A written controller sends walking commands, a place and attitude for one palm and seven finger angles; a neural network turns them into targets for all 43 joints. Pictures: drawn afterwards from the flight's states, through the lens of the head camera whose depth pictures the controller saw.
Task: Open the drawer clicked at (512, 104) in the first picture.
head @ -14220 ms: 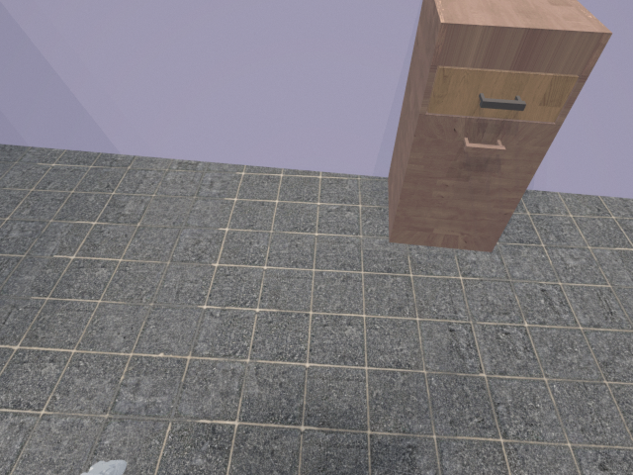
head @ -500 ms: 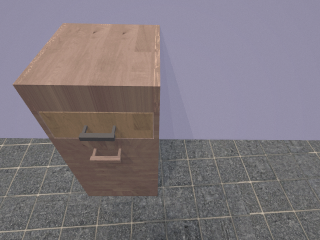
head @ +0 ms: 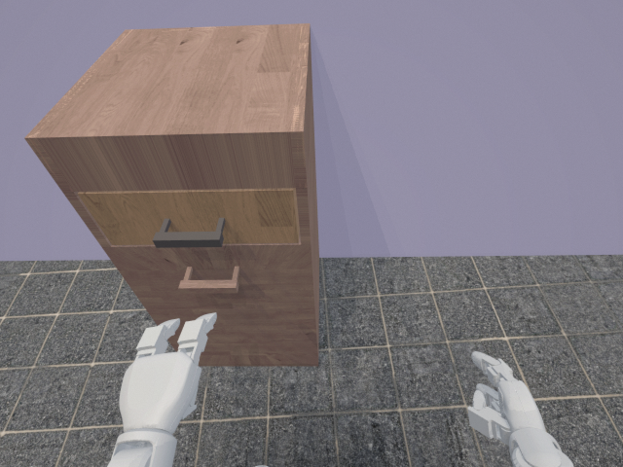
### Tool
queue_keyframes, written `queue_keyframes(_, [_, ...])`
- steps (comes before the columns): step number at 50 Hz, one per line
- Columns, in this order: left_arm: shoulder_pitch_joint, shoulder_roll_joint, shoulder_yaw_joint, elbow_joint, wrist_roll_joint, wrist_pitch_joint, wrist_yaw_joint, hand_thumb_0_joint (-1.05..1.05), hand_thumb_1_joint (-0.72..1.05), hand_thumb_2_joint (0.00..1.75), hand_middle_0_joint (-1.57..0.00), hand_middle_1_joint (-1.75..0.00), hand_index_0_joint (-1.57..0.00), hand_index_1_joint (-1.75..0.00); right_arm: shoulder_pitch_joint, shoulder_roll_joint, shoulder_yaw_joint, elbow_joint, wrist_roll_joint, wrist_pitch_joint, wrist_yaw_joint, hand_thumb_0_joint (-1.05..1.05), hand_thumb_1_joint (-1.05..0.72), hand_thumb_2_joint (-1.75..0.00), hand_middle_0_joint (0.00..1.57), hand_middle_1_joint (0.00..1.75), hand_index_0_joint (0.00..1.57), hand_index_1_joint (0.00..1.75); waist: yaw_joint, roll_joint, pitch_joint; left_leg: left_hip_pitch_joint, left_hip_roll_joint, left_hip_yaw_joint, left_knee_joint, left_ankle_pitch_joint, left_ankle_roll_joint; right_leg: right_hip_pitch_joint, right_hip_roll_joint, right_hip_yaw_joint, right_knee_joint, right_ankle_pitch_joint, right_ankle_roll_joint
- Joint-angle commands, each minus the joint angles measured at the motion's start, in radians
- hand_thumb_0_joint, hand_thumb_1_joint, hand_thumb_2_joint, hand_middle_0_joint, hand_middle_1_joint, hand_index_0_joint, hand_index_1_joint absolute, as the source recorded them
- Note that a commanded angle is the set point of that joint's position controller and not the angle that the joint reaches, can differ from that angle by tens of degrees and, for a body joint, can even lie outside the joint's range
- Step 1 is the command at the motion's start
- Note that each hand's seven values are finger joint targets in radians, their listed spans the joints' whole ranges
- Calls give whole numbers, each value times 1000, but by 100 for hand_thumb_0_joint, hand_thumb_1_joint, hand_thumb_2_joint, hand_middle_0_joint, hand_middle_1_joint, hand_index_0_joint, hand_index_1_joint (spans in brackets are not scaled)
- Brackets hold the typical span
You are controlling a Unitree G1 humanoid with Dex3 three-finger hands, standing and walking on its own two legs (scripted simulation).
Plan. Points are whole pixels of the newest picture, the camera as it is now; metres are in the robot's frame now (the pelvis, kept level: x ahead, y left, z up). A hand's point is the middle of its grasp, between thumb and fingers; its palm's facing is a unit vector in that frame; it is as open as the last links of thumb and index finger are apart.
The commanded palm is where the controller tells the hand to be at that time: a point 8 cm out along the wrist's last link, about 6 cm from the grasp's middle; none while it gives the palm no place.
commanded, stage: raise the hand with hooked fingers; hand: left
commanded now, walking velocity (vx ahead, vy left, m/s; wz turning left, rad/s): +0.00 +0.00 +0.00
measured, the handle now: (191, 231) +0.51 +0.29 -0.03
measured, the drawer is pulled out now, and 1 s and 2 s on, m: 0.00 0.00 0.00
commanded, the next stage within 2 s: move the hooked fingers above the handle in 1.52 s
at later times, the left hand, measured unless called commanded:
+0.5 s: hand (156, 356) +0.24 +0.23 +0.03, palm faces +0.00 -0.12 -0.99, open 11.2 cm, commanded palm +0.22 +0.24 +0.09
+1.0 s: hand (113, 290) +0.29 +0.28 +0.10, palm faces +0.08 -0.10 -0.99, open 13.6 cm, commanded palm +0.27 +0.28 +0.16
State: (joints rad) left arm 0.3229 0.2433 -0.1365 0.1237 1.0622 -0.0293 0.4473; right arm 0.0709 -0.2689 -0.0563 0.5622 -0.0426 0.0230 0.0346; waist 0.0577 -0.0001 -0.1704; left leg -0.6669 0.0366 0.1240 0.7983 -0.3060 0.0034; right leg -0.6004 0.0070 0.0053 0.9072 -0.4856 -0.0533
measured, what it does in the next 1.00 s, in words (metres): stands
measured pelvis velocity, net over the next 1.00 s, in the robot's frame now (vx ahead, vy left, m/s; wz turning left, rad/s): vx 0.01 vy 0.03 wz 0.04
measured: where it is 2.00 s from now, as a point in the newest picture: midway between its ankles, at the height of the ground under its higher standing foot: outside the picture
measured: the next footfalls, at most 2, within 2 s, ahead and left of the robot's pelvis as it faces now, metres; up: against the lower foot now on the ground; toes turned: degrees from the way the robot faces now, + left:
none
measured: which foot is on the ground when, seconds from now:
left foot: down 0.00-1.00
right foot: down 0.00-1.00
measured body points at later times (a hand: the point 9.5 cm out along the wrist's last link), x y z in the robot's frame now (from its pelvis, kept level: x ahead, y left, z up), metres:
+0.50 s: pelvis +0.01 -0.01 +0.02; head +0.03 -0.04 +0.47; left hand +0.24 +0.23 +0.08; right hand +0.19 -0.23 -0.10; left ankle +0.05 +0.13 -0.70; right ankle -0.02 -0.08 -0.70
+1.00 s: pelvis +0.01 +0.03 +0.03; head +0.02 +0.00 +0.48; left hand +0.28 +0.28 +0.15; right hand +0.23 -0.17 -0.06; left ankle +0.05 +0.13 -0.70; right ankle -0.02 -0.08 -0.70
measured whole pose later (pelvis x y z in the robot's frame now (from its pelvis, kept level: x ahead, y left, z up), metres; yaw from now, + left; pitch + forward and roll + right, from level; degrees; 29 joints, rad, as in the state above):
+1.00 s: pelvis +0.01 +0.03 +0.03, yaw +3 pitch +2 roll +0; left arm -0.02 0.42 -0.10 0.09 0.96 0.10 0.17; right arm 0.09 -0.22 0.00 0.59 0.01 0.13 -0.02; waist 0.07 0.06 -0.04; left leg -0.40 0.00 0.08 0.58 -0.23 0.04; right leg -0.28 -0.01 -0.04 0.61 -0.37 -0.01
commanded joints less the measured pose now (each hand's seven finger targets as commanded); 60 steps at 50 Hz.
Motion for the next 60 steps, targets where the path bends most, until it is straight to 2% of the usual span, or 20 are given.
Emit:
queue_keyframes(1, [-44,221,156,-251,83,43,122,0,43,70,-23,-60,-23,-60,-112,-52,-12,-202,-6,38,13,0,-90,-90,20,30,20,30,49,44,-142,198,-79,-88,-3,142,20,-15,8,138,-187,256,-26])
queue_keyframes(3, [-223,249,162,-306,66,53,134,0,39,68,-24,-63,-24,-63,-116,-48,-14,-190,-16,49,-8,0,-90,-90,20,30,20,30,4,39,-172,240,-72,-96,26,116,31,-33,0,159,-217,219,-14])
queue_keyframes(4, [-311,267,164,-331,57,53,135,0,36,67,-24,-64,-24,-64,-119,-44,-9,-177,-20,50,-21,0,-90,-90,20,30,20,30,-19,37,-151,231,-73,-110,39,89,35,-43,-3,162,-231,189,-8])
queue_keyframes(5, [-350,247,134,-327,41,44,128,0,34,66,-24,-66,-24,-66,-123,-44,-8,-173,-20,40,-28,0,-90,-90,20,30,20,30,-44,28,-119,253,-73,-115,50,72,40,-71,-6,175,-258,162,-4])
queue_keyframes(8, [-354,232,97,-268,-10,26,67,0,27,63,-25,-70,-25,-70,-124,-43,4,-145,-14,19,-44,0,-90,-90,20,30,20,30,-59,9,-92,249,-72,-112,27,57,47,-32,-9,145,-286,176,11])
queue_keyframes(10, [-329,203,59,-242,-37,34,18,0,22,61,-25,-74,-25,-74,-114,-41,9,-137,-5,13,-52,0,-90,-90,20,30,20,30,-59,13,-68,254,-72,-112,-5,68,51,11,-8,126,-302,219,17])
queue_keyframes(13, [-268,222,73,-189,-48,55,-54,0,15,58,-25,-78,-25,-78,-103,-44,16,-122,-1,19,-49,0,-90,-90,20,30,20,30,-29,-31,-86,252,-70,-105,-57,110,44,95,-9,109,-310,306,26])
queue_keyframes(15, [-203,222,86,-187,-58,62,-87,0,11,56,-26,-81,-26,-81,-94,-42,18,-128,6,24,-49,0,-90,-90,20,30,20,30,-5,-27,-80,252,-74,-101,-86,131,43,154,-9,106,-318,349,27])
queue_keyframes(17, [-185,268,140,-179,-57,57,-105,0,6,54,-26,-84,-26,-84,-92,-45,21,-123,4,30,-50,0,-90,-90,20,30,20,30,11,-65,-72,239,-75,-97,-109,150,39,201,-12,109,-325,400,31])
queue_keyframes(18, [-185,274,152,-193,-56,50,-108,0,4,53,-26,-86,-26,-86,-90,-44,20,-125,4,29,-48,0,-90,-90,20,30,20,30,18,-72,-79,239,-76,-93,-114,164,39,223,-17,110,-324,450,36])
queue_keyframes(19, [-187,310,194,-199,-50,47,-104,0,1,52,-26,-87,-26,-87,-93,-47,19,-124,0,31,-50,0,-90,-90,20,30,20,30,33,-64,-83,234,-81,-95,-126,169,36,244,-15,112,-321,452,32])
queue_keyframes(21, [-200,308,207,-232,-52,32,-88,0,-3,50,-27,-90,-27,-90,-85,-44,13,-124,2,29,-51,0,-90,-90,20,30,20,30,31,-41,-91,254,-80,-91,-132,178,38,249,-16,106,-323,466,31])
queue_keyframes(24, [-247,325,235,-263,-56,23,-63,0,-10,47,-27,-94,-27,-94,-75,-50,-2,-116,0,26,-51,0,-90,-90,20,30,20,30,22,-57,-119,273,-80,-89,-132,207,39,265,-13,96,-315,513,33])
queue_keyframes(29, [-299,300,198,-285,-74,47,-61,0,-22,42,-28,-102,-28,-102,-61,-65,-20,-103,13,25,-49,0,-90,-90,20,30,20,30,0,1,-136,341,-76,-85,-139,244,41,241,-1,57,-314,511,28])
queue_keyframes(35, [-370,299,152,-297,-88,85,-120,0,-36,36,-29,-111,-29,-111,-68,-77,-18,-104,28,34,-51,0,-90,-90,20,30,20,30,-2,25,-101,416,-60,-94,-187,266,41,215,10,7,-335,433,23])
queue_keyframes(39, [-415,342,184,-278,-87,104,-156,0,-45,32,-30,-117,-30,-117,-69,-78,-12,-107,34,46,-53,0,-90,-90,20,30,20,30,11,27,-99,449,-53,-100,-220,285,38,240,15,-9,-354,414,20])
queue_keyframes(45, [-541,349,160,-237,-91,129,-214,0,-50,30,-30,-120,-30,-120,-75,-71,9,-108,45,62,-58,0,-90,-90,20,30,20,30,3,28,-71,490,-48,-111,-269,262,34,248,21,-27,-391,352,21])
queue_keyframes(55, [-716,412,173,-237,-119,85,-310,0,-50,30,-30,-120,-30,-120,-67,-74,20,-103,51,63,-67,0,-90,-90,20,30,20,30,-4,67,-95,563,-45,-130,-317,269,34,286,22,-35,-445,326,19])
queue_keyframes(58, [-660,395,170,-183,-136,79,-333,0,-50,30,-30,-120,-30,-120,-54,-78,17,-99,55,66,-62,0,-90,-90,20,30,20,30,1,24,-62,554,-42,-128,-332,269,34,284,24,-41,-460,327,21])
queue_keyframes(60, [-632,383,164,-181,-145,71,-347,0,-50,30,-30,-120,-30,-120,-47,-82,18,-104,58,69,-53,0,-90,-90,20,30,20,30,5,35,-57,546,-42,-134,-337,278,31,293,25,-44,-458,328,17])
